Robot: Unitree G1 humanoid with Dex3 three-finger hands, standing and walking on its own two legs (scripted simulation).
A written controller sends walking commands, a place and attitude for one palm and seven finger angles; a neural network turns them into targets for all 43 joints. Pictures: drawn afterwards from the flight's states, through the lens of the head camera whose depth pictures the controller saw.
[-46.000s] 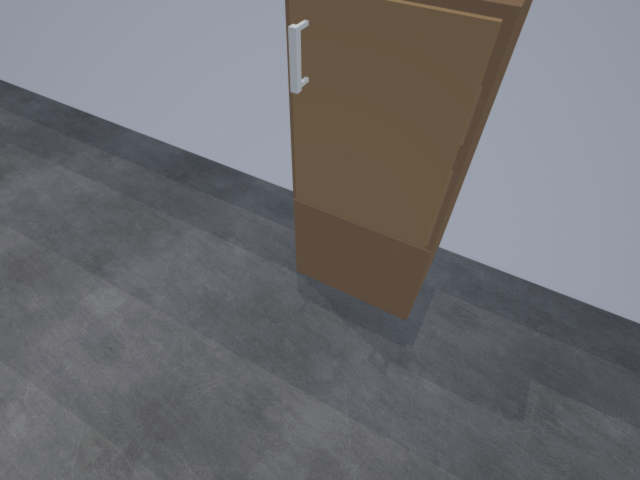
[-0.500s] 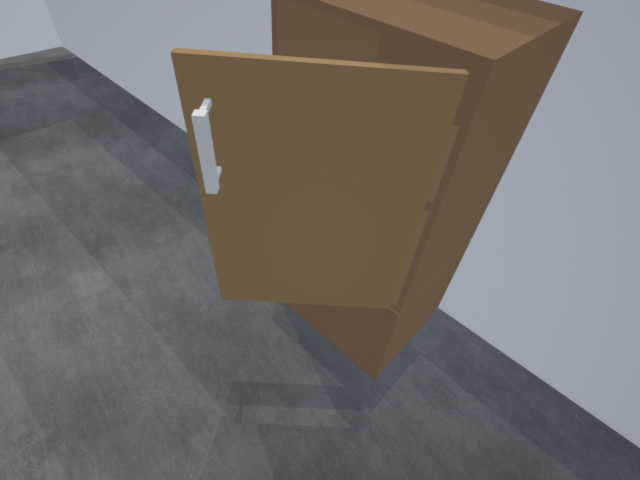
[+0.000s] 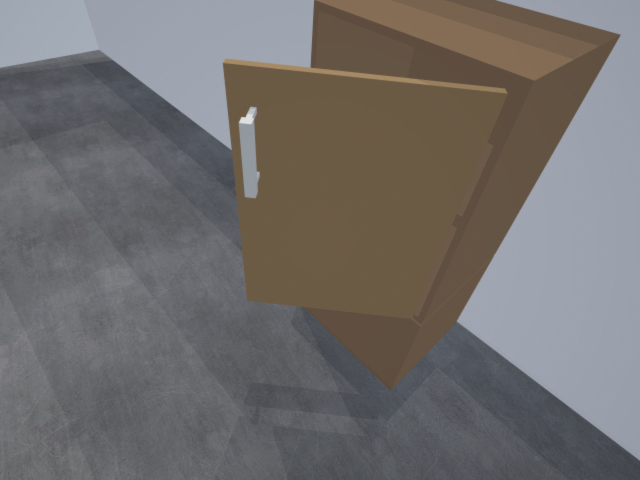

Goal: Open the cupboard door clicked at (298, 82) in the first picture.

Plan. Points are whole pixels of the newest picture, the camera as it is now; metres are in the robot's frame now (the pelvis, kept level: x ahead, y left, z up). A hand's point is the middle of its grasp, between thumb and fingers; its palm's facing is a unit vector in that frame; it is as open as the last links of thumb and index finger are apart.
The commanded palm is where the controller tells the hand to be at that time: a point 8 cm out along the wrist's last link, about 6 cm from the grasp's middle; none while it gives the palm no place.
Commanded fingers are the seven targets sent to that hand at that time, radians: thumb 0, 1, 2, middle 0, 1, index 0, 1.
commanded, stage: look again from close up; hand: left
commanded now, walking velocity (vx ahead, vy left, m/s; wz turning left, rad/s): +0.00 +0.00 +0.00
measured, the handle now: (251, 153) +0.58 +0.16 +0.12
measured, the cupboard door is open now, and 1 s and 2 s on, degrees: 42 42 42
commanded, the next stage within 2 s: shuffle to correct the standing spot in 0.54 s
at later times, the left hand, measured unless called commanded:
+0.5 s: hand out of the picture -0.06 +0.17 -0.18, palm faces +0.07 -0.99 -0.14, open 7.4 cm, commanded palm none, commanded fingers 0.00 0.90 0.90 -0.20 -0.30 -0.20 -0.30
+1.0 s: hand out of the picture -0.19 +0.18 -0.18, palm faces +0.11 -0.99 -0.12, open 7.4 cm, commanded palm none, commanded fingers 0.00 0.90 0.90 -0.20 -0.30 -0.20 -0.30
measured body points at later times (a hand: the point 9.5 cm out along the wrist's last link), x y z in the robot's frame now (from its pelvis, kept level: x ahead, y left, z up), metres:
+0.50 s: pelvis -0.02 +0.01 +0.00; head -0.04 +0.03 +0.45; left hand -0.06 +0.22 -0.16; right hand +0.01 -0.22 -0.14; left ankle +0.09 +0.06 -0.73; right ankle +0.05 -0.14 -0.73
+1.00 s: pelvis -0.08 +0.03 +0.01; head -0.12 +0.06 +0.45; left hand -0.19 +0.23 -0.17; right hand -0.02 -0.20 -0.13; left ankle -0.07 +0.11 -0.66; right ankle -0.07 -0.07 -0.73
